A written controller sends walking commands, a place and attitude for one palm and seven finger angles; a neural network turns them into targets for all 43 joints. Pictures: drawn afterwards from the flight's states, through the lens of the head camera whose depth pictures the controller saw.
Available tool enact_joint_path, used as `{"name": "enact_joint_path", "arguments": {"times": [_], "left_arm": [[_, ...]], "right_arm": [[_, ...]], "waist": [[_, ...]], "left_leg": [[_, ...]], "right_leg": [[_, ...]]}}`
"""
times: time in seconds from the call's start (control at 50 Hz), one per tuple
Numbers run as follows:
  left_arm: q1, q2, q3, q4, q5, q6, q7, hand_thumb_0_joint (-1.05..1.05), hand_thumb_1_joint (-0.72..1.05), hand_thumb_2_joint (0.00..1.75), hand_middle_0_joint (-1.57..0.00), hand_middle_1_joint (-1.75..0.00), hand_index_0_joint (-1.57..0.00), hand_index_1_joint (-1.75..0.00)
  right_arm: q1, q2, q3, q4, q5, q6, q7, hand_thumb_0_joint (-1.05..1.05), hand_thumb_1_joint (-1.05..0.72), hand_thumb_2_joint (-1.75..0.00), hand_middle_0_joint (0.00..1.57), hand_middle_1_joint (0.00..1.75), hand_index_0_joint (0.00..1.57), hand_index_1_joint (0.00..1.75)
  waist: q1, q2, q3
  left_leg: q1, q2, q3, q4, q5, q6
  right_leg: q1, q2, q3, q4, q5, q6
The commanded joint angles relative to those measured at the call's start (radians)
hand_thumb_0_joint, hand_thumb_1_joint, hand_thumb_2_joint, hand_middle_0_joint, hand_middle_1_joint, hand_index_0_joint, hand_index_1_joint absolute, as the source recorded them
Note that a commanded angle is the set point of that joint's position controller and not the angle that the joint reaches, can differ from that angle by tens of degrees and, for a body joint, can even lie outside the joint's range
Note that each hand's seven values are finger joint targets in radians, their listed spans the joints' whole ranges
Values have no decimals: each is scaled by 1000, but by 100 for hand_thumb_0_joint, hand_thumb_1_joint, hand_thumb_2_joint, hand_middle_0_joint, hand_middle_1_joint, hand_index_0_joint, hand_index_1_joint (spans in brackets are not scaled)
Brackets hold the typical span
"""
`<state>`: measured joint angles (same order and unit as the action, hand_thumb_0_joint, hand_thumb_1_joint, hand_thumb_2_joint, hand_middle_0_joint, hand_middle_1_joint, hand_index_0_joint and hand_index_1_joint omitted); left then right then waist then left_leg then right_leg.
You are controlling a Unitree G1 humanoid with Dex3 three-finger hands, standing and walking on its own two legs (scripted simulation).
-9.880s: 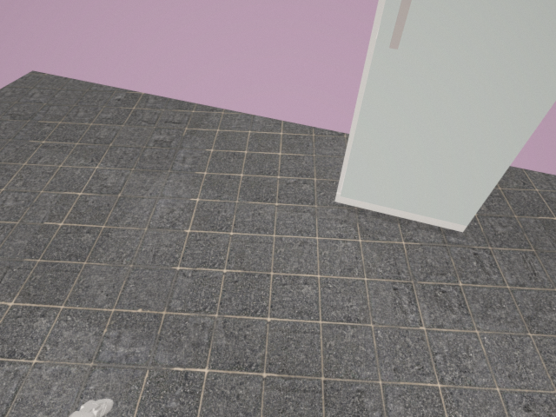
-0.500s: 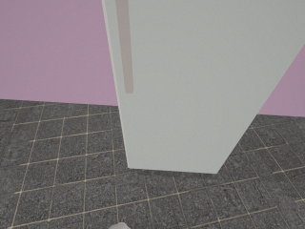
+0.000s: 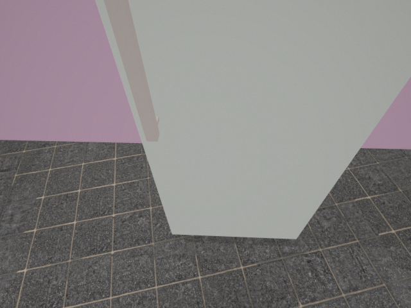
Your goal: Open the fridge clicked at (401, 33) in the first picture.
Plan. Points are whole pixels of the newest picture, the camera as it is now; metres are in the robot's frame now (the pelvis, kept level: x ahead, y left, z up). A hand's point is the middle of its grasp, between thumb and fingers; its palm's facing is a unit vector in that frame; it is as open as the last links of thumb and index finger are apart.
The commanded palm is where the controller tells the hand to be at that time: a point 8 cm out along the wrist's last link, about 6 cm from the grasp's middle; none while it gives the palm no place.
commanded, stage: come to a stop and stand still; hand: left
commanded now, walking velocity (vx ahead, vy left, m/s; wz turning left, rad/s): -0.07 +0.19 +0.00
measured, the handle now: (135, 52) +0.48 +0.15 +0.25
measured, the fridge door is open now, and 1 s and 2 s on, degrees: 0 0 0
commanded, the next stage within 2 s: look again from close up in 1.12 s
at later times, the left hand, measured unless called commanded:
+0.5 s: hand out of the picture -0.03 +0.22 -0.17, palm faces +0.05 -0.98 -0.21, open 7.4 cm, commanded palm none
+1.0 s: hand out of the picture -0.11 +0.17 -0.16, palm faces +0.04 -0.99 -0.15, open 7.4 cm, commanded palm none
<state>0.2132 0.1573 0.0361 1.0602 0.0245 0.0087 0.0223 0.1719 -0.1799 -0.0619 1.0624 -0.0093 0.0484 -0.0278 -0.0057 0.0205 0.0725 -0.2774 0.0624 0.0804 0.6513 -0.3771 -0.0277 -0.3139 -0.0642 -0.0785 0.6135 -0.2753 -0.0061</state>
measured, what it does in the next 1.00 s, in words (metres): steps on the spot: left foot, then right foot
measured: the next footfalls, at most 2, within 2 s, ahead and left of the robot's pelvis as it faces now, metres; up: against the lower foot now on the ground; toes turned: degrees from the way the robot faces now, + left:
left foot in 0.22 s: -0.01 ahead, +0.13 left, +0.00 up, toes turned +5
right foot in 0.50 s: -0.05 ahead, -0.09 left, +0.00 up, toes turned -2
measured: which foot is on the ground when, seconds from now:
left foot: up 0.00-0.20, down 0.22-1.00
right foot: down 0.00-0.24, up 0.26-0.48, down 0.50-1.00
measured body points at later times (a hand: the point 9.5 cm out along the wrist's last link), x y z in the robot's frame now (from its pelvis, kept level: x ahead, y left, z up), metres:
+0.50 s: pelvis -0.06 +0.03 +0.01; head -0.04 +0.03 +0.46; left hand -0.03 +0.27 -0.15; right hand -0.03 -0.20 -0.15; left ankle -0.05 +0.12 -0.73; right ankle -0.09 -0.09 -0.73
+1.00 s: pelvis -0.09 +0.01 +0.01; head -0.08 +0.02 +0.46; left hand -0.11 +0.22 -0.15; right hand -0.13 -0.19 -0.15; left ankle -0.05 +0.12 -0.73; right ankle -0.09 -0.09 -0.73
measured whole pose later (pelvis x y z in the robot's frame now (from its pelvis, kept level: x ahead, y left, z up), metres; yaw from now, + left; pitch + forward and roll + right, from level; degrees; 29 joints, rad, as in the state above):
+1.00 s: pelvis -0.09 +0.01 +0.01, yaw +0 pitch -2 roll +0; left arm 0.31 0.11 0.00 1.14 0.01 0.00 0.03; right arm 0.32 -0.11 -0.01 1.16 -0.01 0.02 -0.03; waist -0.01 0.00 0.04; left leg -0.23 0.02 0.08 0.40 -0.15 0.01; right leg -0.17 0.00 -0.05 0.42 -0.23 -0.02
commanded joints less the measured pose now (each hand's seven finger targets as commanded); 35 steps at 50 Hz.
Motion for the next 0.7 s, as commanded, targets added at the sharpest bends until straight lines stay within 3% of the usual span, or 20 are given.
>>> {"name": "enact_joint_path", "arguments": {"times": [0.0,0.06,0.1,0.14,0.18,0.2,0.22,0.24,0.26,0.3,0.36,0.42,0.46,0.48,0.5,0.52,0.54,0.56,0.58,0.68], "left_arm": [[51,182,39,-44,4,-7,23,0,90,90,-20,-30,-20,-30],[46,201,54,-56,8,-5,29,0,90,90,-20,-30,-20,-30],[36,204,62,-63,10,-3,33,0,90,90,-20,-30,-20,-30],[14,211,61,-73,7,2,31,0,90,90,-20,-30,-20,-30],[-28,186,52,-79,-6,8,27,0,90,90,-20,-30,-20,-30],[-32,137,42,-93,-11,14,23,0,90,90,-20,-30,-20,-30],[-40,84,30,-110,-15,23,18,0,90,90,-20,-30,-20,-30],[-68,90,28,-108,-11,28,19,0,90,90,-20,-30,-20,-30],[-70,98,30,-90,-3,43,23,0,90,90,-20,-30,-20,-30],[-24,96,27,-66,2,43,14,0,90,90,-20,-30,-20,-30],[7,68,10,-43,-3,28,8,0,90,90,-20,-30,-20,-30],[17,59,-2,-30,-9,10,10,0,90,90,-20,-30,-20,-30],[81,76,-7,6,-11,-8,18,0,90,90,-20,-30,-20,-30],[83,99,-8,18,-11,-16,23,0,90,90,-20,-30,-20,-30],[73,117,-8,18,-12,-21,24,0,90,90,-20,-30,-20,-30],[70,119,-14,21,-14,-20,23,0,90,90,-20,-30,-20,-30],[67,111,-13,29,-13,-24,22,0,90,90,-20,-30,-20,-30],[62,98,-16,31,-15,-25,22,0,90,90,-20,-30,-20,-30],[63,91,-21,34,-16,-23,21,0,90,90,-20,-30,-20,-30],[89,78,-24,51,-15,-16,21,0,90,90,-20,-30,-20,-30]], "right_arm": [[57,-42,-12,-52,-1,-9,2,0,-90,-90,20,30,20,30],[44,-53,-10,-62,3,-11,4,0,-90,-90,20,30,20,30],[58,-50,-8,-67,4,-17,6,0,-90,-90,20,30,20,30],[88,-45,-2,-60,5,-23,7,0,-90,-90,20,30,20,30],[171,-46,3,-30,2,-34,7,0,-90,-90,20,30,20,30],[178,-83,-3,-33,-4,-43,6,0,-90,-90,20,30,20,30],[135,-145,-11,-58,-13,-45,2,0,-90,-90,20,30,20,30],[78,-145,-6,-73,-17,-39,1,0,-90,-90,20,30,20,30],[31,-124,0,-76,-16,-42,-1,0,-90,-90,20,30,20,30],[1,-100,10,-82,-15,-43,-7,0,-90,-90,20,30,20,30],[36,-106,10,-57,-13,-48,-9,0,-90,-90,20,30,20,30],[103,-105,8,-22,-7,-57,-10,0,-90,-90,20,30,20,30],[119,-88,11,-6,5,-63,-7,0,-90,-90,20,30,20,30],[120,-64,14,-5,12,-65,-5,0,-90,-90,20,30,20,30],[121,-48,19,-5,14,-65,-2,0,-90,-90,20,30,20,30],[121,-45,23,-1,11,-64,2,0,-90,-90,20,30,20,30],[116,-46,24,10,4,-58,1,0,-90,-90,20,30,20,30],[120,-57,24,17,3,-56,0,0,-90,-90,20,30,20,30],[125,-60,26,24,3,-56,0,0,-90,-90,20,30,20,30],[132,-50,34,50,3,-53,2,0,-90,-90,20,30,20,30]], "waist": [[30,-209,-94],[49,-198,-124],[50,-194,-156],[34,-200,-169],[-7,-171,-170],[-8,-13,-158],[6,201,-92],[7,196,-38],[13,212,-6],[41,154,36],[28,107,4],[12,63,-68],[21,7,-122],[5,-43,-122],[-3,-49,-104],[-8,-16,-95],[-10,-105,-84],[-12,-129,-65],[-13,-119,-45],[-6,-41,35]], "left_leg": [[-78,-30,-44,219,-145,5],[-121,-35,-69,221,-159,-4],[-108,-30,-64,122,-140,-9],[-32,-40,-42,-39,-50,-10],[158,-32,-28,-247,157,1],[200,67,-153,-326,204,34],[115,215,-304,-402,311,95],[-13,253,-317,-445,284,160],[-87,234,-292,-489,180,168],[-95,189,-244,-462,164,169],[44,163,-204,-422,253,176],[179,156,-199,-344,461,170],[167,105,-159,-265,470,112],[131,67,-123,-244,401,73],[113,45,-109,-255,354,54],[133,34,-104,-282,312,45],[153,36,-97,-275,323,40],[167,41,-92,-278,294,39],[171,43,-96,-297,256,43],[122,43,-105,-350,130,44]], "right_leg": [[127,-284,262,-241,596,-187],[218,-293,246,-210,684,-199],[267,-291,233,-190,678,-196],[236,-265,220,-165,605,-162],[96,-198,164,-127,366,-88],[3,-106,95,-49,160,-34],[-66,-15,11,24,-61,25],[-24,5,42,125,-185,31],[5,-2,80,212,-214,28],[-16,2,91,261,-169,17],[-34,5,66,164,-153,28],[29,7,46,-81,-87,38],[167,-18,84,-281,139,31],[197,-73,158,-283,234,5],[195,-115,170,-269,320,-16],[161,-125,160,-259,284,-24],[133,-93,160,-254,271,-24],[103,-85,156,-270,212,-21],[78,-79,151,-289,131,-18],[43,-55,149,-327,-23,-9]]}}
